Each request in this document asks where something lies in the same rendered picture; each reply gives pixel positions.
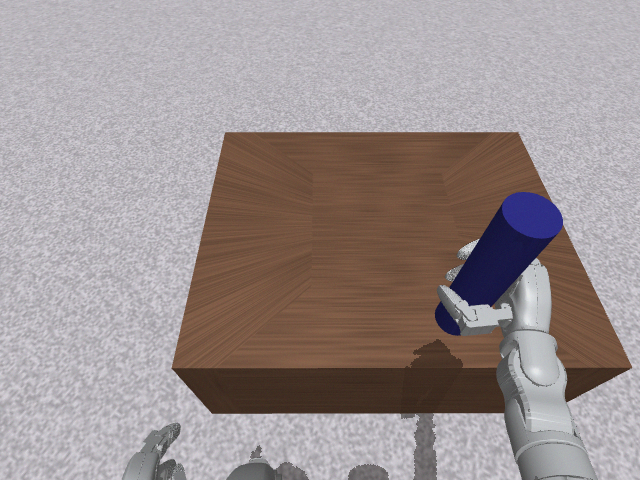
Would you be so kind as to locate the left robot hand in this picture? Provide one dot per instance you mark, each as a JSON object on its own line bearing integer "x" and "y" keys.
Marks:
{"x": 145, "y": 464}

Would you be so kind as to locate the can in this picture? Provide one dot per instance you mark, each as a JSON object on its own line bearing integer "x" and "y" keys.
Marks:
{"x": 523, "y": 226}

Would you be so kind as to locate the right robot arm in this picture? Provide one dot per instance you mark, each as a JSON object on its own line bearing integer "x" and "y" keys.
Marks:
{"x": 544, "y": 438}

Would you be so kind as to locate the right robot hand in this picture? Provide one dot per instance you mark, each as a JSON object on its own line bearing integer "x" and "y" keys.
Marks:
{"x": 526, "y": 304}

